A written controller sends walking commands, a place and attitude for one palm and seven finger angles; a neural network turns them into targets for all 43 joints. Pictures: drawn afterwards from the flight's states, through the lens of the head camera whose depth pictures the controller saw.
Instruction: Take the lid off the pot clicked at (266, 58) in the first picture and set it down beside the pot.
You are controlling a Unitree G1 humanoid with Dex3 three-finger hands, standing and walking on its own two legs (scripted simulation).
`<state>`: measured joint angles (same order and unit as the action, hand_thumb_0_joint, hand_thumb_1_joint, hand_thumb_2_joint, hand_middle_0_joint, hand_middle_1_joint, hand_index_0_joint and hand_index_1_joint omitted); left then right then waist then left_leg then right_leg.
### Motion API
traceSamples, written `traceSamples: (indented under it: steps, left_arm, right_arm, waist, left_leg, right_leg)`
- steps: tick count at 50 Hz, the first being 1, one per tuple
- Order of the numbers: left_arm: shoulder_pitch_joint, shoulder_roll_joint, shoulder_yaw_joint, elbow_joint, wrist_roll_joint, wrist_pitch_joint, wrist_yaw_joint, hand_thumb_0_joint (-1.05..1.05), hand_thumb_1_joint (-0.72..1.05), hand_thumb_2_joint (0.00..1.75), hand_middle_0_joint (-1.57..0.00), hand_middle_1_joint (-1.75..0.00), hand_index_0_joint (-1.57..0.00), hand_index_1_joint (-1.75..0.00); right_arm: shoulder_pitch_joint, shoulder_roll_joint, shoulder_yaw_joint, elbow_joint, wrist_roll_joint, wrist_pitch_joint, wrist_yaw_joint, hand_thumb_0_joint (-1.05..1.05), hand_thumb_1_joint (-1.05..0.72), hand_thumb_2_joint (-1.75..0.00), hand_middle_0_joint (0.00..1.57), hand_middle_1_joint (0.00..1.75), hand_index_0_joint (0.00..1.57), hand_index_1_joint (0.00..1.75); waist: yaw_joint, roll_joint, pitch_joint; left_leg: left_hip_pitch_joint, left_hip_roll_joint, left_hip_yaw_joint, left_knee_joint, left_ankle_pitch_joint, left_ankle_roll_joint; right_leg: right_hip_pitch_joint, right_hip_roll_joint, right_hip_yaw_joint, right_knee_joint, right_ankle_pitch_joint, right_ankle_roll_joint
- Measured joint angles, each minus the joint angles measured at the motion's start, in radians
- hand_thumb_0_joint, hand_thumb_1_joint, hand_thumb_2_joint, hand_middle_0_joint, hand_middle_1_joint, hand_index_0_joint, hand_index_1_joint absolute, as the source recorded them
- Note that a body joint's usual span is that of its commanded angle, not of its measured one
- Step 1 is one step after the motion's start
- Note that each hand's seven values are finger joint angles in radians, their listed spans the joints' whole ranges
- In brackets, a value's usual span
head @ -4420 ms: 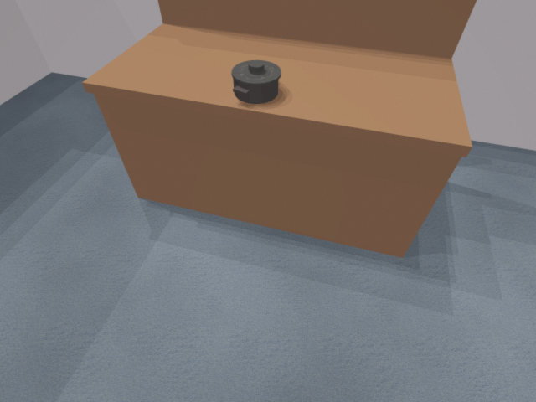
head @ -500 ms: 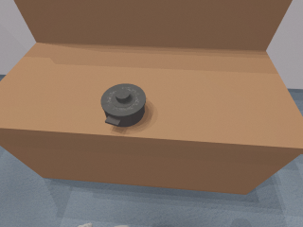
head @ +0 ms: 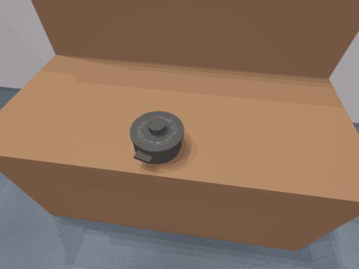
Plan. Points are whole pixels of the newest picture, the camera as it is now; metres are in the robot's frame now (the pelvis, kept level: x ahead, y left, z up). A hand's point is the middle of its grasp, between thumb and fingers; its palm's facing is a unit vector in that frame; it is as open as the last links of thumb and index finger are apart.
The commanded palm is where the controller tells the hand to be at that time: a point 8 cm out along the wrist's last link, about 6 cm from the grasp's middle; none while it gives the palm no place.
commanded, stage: come to a stop and stand still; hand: left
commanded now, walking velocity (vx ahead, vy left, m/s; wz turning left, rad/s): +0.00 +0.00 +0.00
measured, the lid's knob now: (156, 125) +0.51 +0.12 -0.02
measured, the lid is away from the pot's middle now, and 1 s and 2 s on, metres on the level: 0.00 0.00 0.00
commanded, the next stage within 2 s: look again from close up in 0.94 s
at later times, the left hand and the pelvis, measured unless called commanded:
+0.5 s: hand out of the picture +0.04 +0.18 -0.18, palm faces +0.03 -0.98 -0.18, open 7.3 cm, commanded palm none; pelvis +0.01 +0.00 +0.00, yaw +1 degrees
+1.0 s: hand out of the picture +0.00 +0.18 -0.18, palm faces +0.03 -0.99 -0.14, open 7.4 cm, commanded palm none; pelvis +0.03 +0.02 +0.00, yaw +0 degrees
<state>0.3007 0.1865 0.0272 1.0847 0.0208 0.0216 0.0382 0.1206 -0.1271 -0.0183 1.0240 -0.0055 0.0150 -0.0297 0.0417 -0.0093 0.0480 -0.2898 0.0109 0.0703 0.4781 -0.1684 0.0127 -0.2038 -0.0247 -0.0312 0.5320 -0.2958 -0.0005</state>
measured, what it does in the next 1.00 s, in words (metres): stands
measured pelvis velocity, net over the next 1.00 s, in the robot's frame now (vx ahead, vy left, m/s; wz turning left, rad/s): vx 0.03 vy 0.02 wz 0.01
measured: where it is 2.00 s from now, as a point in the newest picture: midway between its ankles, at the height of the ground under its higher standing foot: outside the picture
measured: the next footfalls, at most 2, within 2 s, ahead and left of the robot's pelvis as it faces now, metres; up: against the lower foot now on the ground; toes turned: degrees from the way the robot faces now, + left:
none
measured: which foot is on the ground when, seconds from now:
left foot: down 0.00-1.00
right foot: down 0.00-1.00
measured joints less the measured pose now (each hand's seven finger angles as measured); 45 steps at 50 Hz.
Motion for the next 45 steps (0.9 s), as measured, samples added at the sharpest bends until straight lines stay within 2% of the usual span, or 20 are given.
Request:
traceSamples:
  steps: [4,8,12,18,28,45]
  left_arm:
    - [0.044,-0.02,-0.015,-0.002,0.008,-0.007,0.011,0.01,0.91,0.9,-0.2,-0.3,-0.2,-0.3]
    - [0.079,-0.029,-0.018,-0.049,0.006,-0.013,0.013,0.01,0.91,0.9,-0.2,-0.3,-0.2,-0.3]
    - [0.078,-0.025,-0.019,-0.081,0.006,-0.02,0.01,0.01,0.91,0.9,-0.2,-0.3,-0.2,-0.3]
    - [0.023,-0.016,-0.028,-0.109,0.0,-0.024,0.002,0.01,0.91,0.9,-0.2,-0.3,-0.2,-0.3]
    - [-0.005,0.002,-0.027,-0.101,-0.005,-0.031,0.002,0.01,0.92,0.9,-0.2,-0.3,-0.2,-0.3]
    - [0.06,-0.023,-0.04,-0.029,0.0,-0.031,0.001,0.01,0.91,0.9,-0.2,-0.3,-0.2,-0.3]
  right_arm:
    - [0.02,-0.028,-0.011,-0.017,0.004,0.004,0.01,0.0,-0.91,-0.9,0.2,0.3,0.2,0.3]
    - [0.095,-0.06,-0.021,-0.055,-0.007,0.009,0.02,0.0,-0.91,-0.9,0.2,0.3,0.2,0.3]
    - [0.159,-0.066,-0.021,-0.039,-0.009,0.014,0.024,0.0,-0.91,-0.9,0.2,0.3,0.2,0.3]
    - [0.219,-0.041,0.002,0.0,-0.011,-0.001,0.022,0.01,-0.91,-0.9,0.2,0.3,0.2,0.3]
    - [0.221,0.016,0.029,0.031,-0.008,-0.019,0.013,0.01,-0.91,-0.9,0.2,0.3,0.2,0.3]
    - [0.144,-0.021,0.012,0.038,0.003,-0.037,0.002,0.02,-0.93,-0.9,0.2,0.3,0.2,0.3]
  waist:
    - [-0.018,0.048,-0.012]
    - [-0.037,0.063,-0.036]
    - [-0.047,0.039,-0.049]
    - [-0.057,-0.01,-0.044]
    - [-0.055,-0.029,-0.024]
    - [-0.029,-0.037,-0.022]
  left_leg:
    - [-0.01,0.03,-0.014,0.016,-0.001,-0.016]
    - [-0.047,0.036,-0.033,0.106,-0.051,-0.016]
    - [-0.052,0.035,-0.041,0.151,-0.078,-0.017]
    - [-0.053,0.031,-0.041,0.146,-0.082,-0.013]
    - [-0.04,0.026,-0.037,0.099,-0.067,-0.003]
    - [0.013,0.001,-0.009,0.039,-0.061,0.02]
  right_leg:
    - [0.013,0.031,-0.011,-0.029,0.008,-0.014]
    - [-0.006,0.037,-0.028,0.035,-0.033,-0.023]
    - [-0.004,0.034,-0.036,0.075,-0.065,-0.024]
    - [-0.002,0.031,-0.036,0.065,-0.064,-0.019]
    - [0.021,0.029,-0.033,-0.008,-0.032,-0.007]
    - [0.068,0.002,-0.009,-0.068,-0.017,0.02]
